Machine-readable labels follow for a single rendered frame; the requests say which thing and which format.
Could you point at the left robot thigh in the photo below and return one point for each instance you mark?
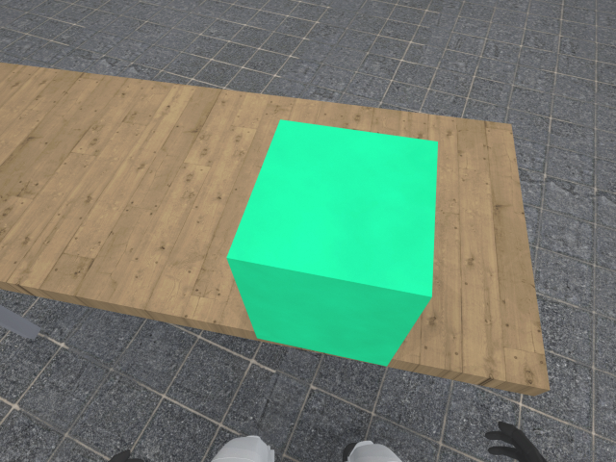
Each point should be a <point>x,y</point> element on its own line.
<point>245,449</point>

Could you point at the right robot shin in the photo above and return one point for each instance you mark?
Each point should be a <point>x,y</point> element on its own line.
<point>361,444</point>

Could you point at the carton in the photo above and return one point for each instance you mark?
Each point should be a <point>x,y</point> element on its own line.
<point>334,252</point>

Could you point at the table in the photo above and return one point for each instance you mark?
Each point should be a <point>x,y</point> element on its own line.
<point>125,195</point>

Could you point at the right robot hand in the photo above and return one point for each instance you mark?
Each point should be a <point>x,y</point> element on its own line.
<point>524,450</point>

